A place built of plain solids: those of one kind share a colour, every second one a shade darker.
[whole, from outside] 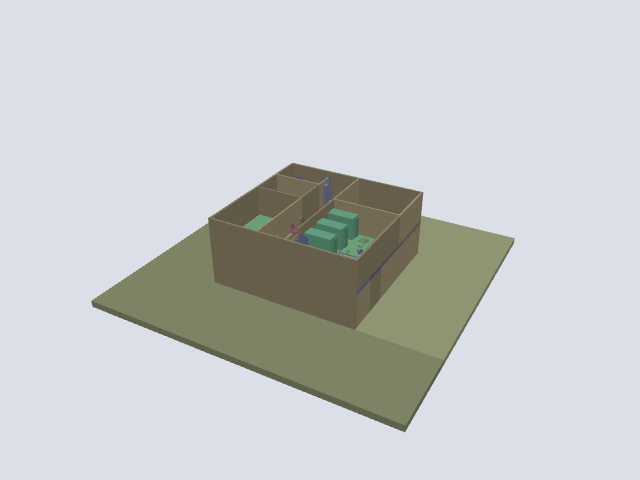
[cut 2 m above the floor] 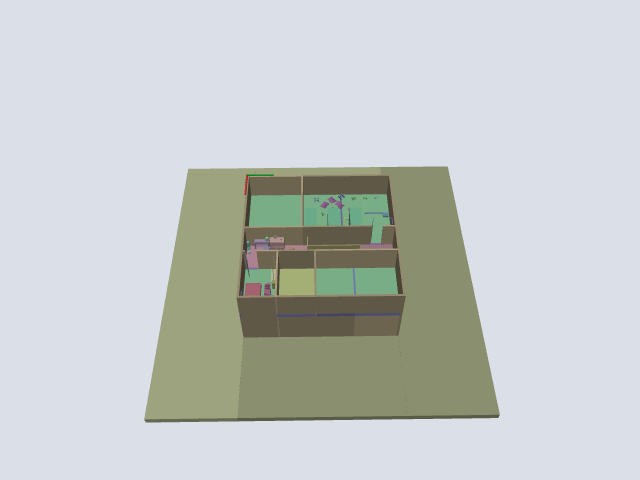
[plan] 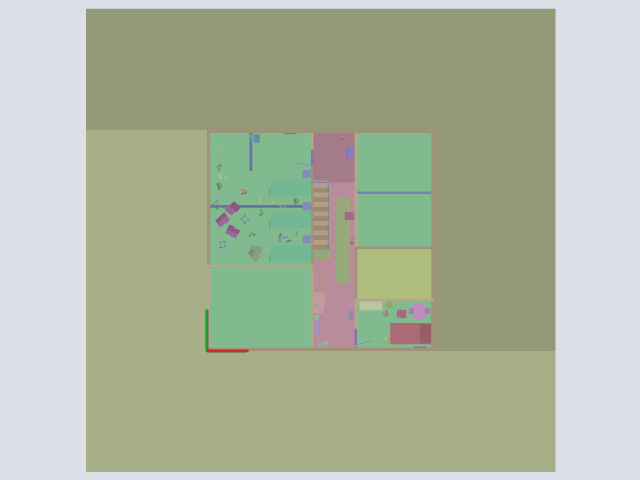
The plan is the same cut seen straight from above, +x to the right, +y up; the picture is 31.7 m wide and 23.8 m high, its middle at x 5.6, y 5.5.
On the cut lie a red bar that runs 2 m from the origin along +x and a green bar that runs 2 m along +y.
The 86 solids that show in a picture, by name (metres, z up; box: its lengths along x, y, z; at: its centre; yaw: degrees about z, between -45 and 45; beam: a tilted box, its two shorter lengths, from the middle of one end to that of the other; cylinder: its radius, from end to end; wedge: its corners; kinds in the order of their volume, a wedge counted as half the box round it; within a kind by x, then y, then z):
{
 "under_1": {"box": [6.0, 10.96, 0.5], "at": [-3.0, 5.48, -0.33]},
 "under_2": {"box": [23.28, 6.0, 0.5], "at": [5.64, -3.0, -0.33]},
 "under_3": {"box": [23.28, 6.0, 0.5], "at": [5.64, 13.96, -0.33]},
 "under_4": {"box": [6.0, 10.96, 0.5], "at": [14.28, 5.48, -0.33]},
 "under_foot_1": {"box": [11.28, 10.96, 0.5], "at": [5.64, 5.48, -0.39]},
 "wall_1": {"box": [0.16, 3.97, 2.33], "at": [0.08, 2.15, 3.99]},
 "wall_2": {"box": [0.16, 6.95, 2.83], "at": [0.08, 3.63, 1.11]},
 "wall_3": {"box": [0.16, 6.54, 2.33], "at": [0.08, 7.53, 3.99]},
 "wall_4": {"box": [0.16, 1.56, 2.83], "at": [0.08, 8.01, 1.11]},
 "wall_5": {"box": [0.16, 1.88, 2.83], "at": [0.08, 9.86, 1.11]},
 "wall_6": {"box": [5.28, 0.13, 2.33], "at": [2.64, 4.2, 3.99]},
 "wall_7": {"box": [0.13, 3.97, 2.33], "at": [5.21, 2.15, 3.99]},
 "wall_8": {"box": [0.13, 4.92, 2.33], "at": [5.21, 6.72, 3.99]},
 "wall_9": {"box": [0.13, 0.83, 2.33], "at": [5.21, 10.39, 3.99]},
 "wall_10": {"box": [11.28, 0.16, 5.46], "at": [5.64, 0.08, 2.43]},
 "wall_11": {"box": [11.28, 0.16, 5.46], "at": [5.64, 10.88, 2.43]},
 "wall_12": {"box": [0.13, 0.15, 2.33], "at": [7.38, 0.23, 3.99]},
 "wall_13": {"box": [0.13, 1.37, 2.33], "at": [7.38, 1.78, 3.99]},
 "wall_14": {"box": [0.13, 2.45, 5.46], "at": [7.38, 3.83, 2.43]},
 "wall_15": {"box": [0.13, 5.62, 2.33], "at": [7.38, 7.99, 3.99]},
 "wall_16": {"box": [3.97, 0.13, 2.33], "at": [9.29, 2.54, 3.99]},
 "wall_17": {"box": [3.97, 0.13, 5.46], "at": [9.29, 5.12, 2.43]},
 "wall_18": {"box": [0.16, 2.31, 5.46], "at": [11.2, 1.31, 2.43]},
 "wall_19": {"box": [0.16, 2.45, 5.46], "at": [11.2, 3.83, 2.43]},
 "wall_20": {"box": [0.16, 2.6, 2.83], "at": [11.2, 6.48, 1.11]},
 "wall_21": {"box": [0.16, 5.62, 2.33], "at": [11.2, 7.99, 3.99]},
 "wall_22": {"box": [0.16, 2.9, 2.83], "at": [11.2, 9.36, 1.11]},
 "stair_1": {"box": [0.77, 3.33, 0.49], "at": [5.66, 6.69, -0.06]},
 "stair_2": {"box": [0.77, 3.09, 0.68], "at": [5.66, 6.81, 0.04]},
 "stair_3": {"box": [0.77, 2.86, 0.87], "at": [5.66, 6.93, 0.13]},
 "stair_4": {"box": [0.77, 2.62, 1.05], "at": [5.66, 7.04, 0.23]},
 "stair_5": {"box": [0.77, 2.38, 1.24], "at": [5.66, 7.16, 0.32]},
 "stair_6": {"box": [0.77, 2.15, 1.43], "at": [5.66, 7.28, 0.42]},
 "stair_7": {"box": [0.77, 1.91, 1.62], "at": [5.66, 7.4, 0.51]},
 "stair_8": {"box": [0.77, 1.68, 1.81], "at": [5.66, 7.52, 0.6]},
 "stair_9": {"box": [0.77, 1.44, 2.0], "at": [5.66, 7.63, 0.7]},
 "stair_10": {"box": [0.77, 1.21, 2.18], "at": [5.66, 7.75, 0.79]},
 "stair_11": {"box": [0.77, 0.97, 2.37], "at": [5.66, 7.87, 0.89]},
 "stair_12": {"box": [0.77, 0.73, 2.56], "at": [5.66, 7.99, 0.98]},
 "stair_13": {"box": [0.77, 0.5, 2.75], "at": [5.66, 8.11, 1.07]},
 "stair_14": {"box": [0.77, 0.26, 2.94], "at": [5.66, 8.22, 1.17]},
 "upper_floor_room_1": {"box": [4.99, 3.97, 0.16], "at": [2.65, 2.15, 2.75]},
 "upper_floor_room_2": {"box": [4.99, 6.54, 0.16], "at": [2.65, 7.53, 2.75]},
 "upper_floor_room_3": {"box": [3.68, 2.31, 0.16], "at": [9.28, 1.31, 2.75]},
 "upper_floor_room_4": {"box": [3.68, 5.62, 0.16], "at": [9.28, 7.99, 2.75]},
 "bunk_1": {"box": [0.07, 0.39, 1.5], "at": [3.12, 4.58, 3.58]},
 "bunk_2": {"box": [0.07, 0.39, 1.5], "at": [3.12, 6.28, 3.58]},
 "bunk_3": {"box": [0.07, 0.39, 1.5], "at": [3.12, 7.88, 3.58]},
 "bunk_4": {"box": [2.0, 0.87, 1.68], "at": [4.14, 4.81, 3.67]},
 "bunk_5": {"box": [2.0, 0.87, 1.68], "at": [4.14, 6.51, 3.67]},
 "bunk_6": {"box": [2.0, 0.87, 1.68], "at": [4.14, 8.11, 3.67]},
 "upper_floor_landing_1": {"box": [2.03, 4.46, 0.16], "at": [6.29, 2.39, 2.75]},
 "upper_floor_landing_2": {"box": [2.03, 2.45, 0.16], "at": [6.29, 9.58, 2.75]},
 "upper_floor_landing_3": {"box": [1.26, 3.73, 0.16], "at": [6.68, 6.49, 2.75]},
 "floor_corridor_1": {"box": [2.03, 2.45, 0.56], "at": [6.29, 3.83, -0.28]},
 "upper_floor_wash_1": {"box": [3.68, 2.45, 0.16], "at": [9.28, 3.83, 2.75]},
 "wall_band_1": {"box": [0.16, 6.95, 0.31], "at": [0.08, 3.63, 2.67]},
 "wall_band_2": {"box": [0.16, 1.88, 0.31], "at": [0.08, 9.86, 2.67]},
 "wall_band_3": {"box": [0.13, 1.88, 0.31], "at": [2.17, 9.86, 2.67]},
 "wall_band_4": {"box": [5.28, 0.13, 0.31], "at": [2.64, 7.17, 2.67]},
 "wall_band_5": {"box": [3.97, 0.13, 0.31], "at": [9.29, 7.84, 2.67]},
 "wall_band_6": {"box": [0.16, 2.45, 0.31], "at": [11.2, 3.83, 2.67]},
 "wall_band_7": {"box": [0.16, 2.6, 0.31], "at": [11.2, 6.48, 2.67]},
 "wall_band_8": {"box": [0.16, 2.9, 0.31], "at": [11.2, 9.36, 2.67]},
 "child_bed_1": {"box": [2.06, 1.06, 0.4], "at": [10.11, 0.86, 3.21]},
 "child_bed_2": {"box": [0.55, 0.96, 0.2], "at": [10.81, 0.86, 3.41]},
 "chest_drawers_1": {"box": [0.5, 1.04, 0.95], "at": [5.54, 2.38, 3.3]},
 "bedside_locker_1": {"box": [0.4, 0.4, 0.64], "at": [4.94, 5.53, 3.15]},
 "bedside_locker_2": {"box": [0.4, 0.4, 0.73], "at": [4.94, 7.18, 3.19]},
 "bedside_locker_3": {"box": [0.4, 0.4, 0.73], "at": [4.94, 8.78, 3.19]},
 "stair_guard_1": {"box": [0.08, 3.73, 0.95], "at": [6.09, 6.49, 3.3]},
 "billy_1": {"box": [0.28, 0.42, 2.02], "at": [7.16, 1.78, 3.84]},
 "rug_1": {"box": [0.7, 4.2, 0.08], "at": [6.72, 5.47, 2.8], "yaw": -0.9},
 "leaf_room_door_1": {"box": [0.79, 0.035, 1.99], "at": [4.76, 9.27, 3.82], "yaw": -10.0},
 "leaf_room_door_2": {"box": [0.79, 0.035, 1.99], "at": [7.82, 0.42, 3.82], "yaw": 13.0},
 "hamper_1": {"box": [0.36, 0.46, 0.65], "at": [7.11, 9.83, 3.15]},
 "kitchen_bin_1": {"box": [0.31, 0.31, 0.65], "at": [9.04, 2.3, 3.15]},
 "clothes_rail_1": {"box": [1.13, 0.44, 0.12], "at": [8.13, 2.23, 2.89]},
 "console_1": {"box": [0.3, 1.05, 0.13], "at": [5.46, 1.27, 3.54]},
 "tshirt_floor_1": {"box": [0.41, 0.38, 0.08], "at": [2.4, 4.66, 2.82], "yaw": -42.5},
 "tshirt_floor_2": {"box": [0.62, 0.38, 0.09], "at": [2.42, 5.02, 2.82], "yaw": -7.5},
 "desk_child_1": {"box": [0.55, 0.8, 0.031], "at": [10.52, 1.98, 3.33]},
 "chair_bentwood_1": {"box": [0.41, 0.41, 0.035], "at": [7.04, 6.7, 3.27]},
 "chair_bentwood_2": {"box": [0.41, 0.41, 0.035], "at": [9.67, 1.83, 3.27], "yaw": -3.4},
 "dropped_towel_1": {"box": [0.31, 0.35, 0.08], "at": [1.46, 7.1, 2.81], "yaw": -39.3},
 "sill_room_door_1": {"box": [0.13, 0.79, 0.08], "at": [5.21, 9.57, 2.79]}
}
